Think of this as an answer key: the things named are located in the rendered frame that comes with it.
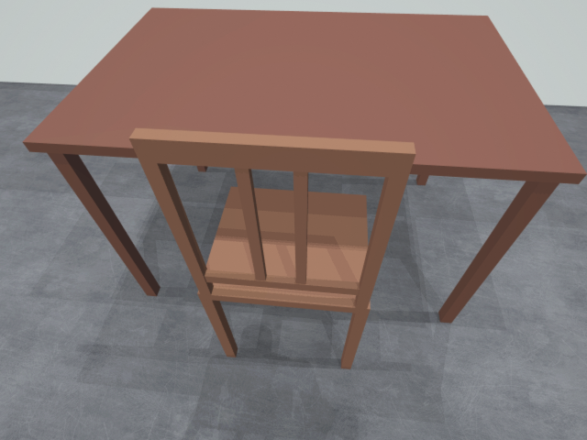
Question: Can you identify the chair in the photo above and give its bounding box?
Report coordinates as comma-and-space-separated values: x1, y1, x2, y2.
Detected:
129, 128, 415, 369

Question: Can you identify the table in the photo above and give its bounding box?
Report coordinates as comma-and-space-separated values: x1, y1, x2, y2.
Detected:
23, 7, 587, 323

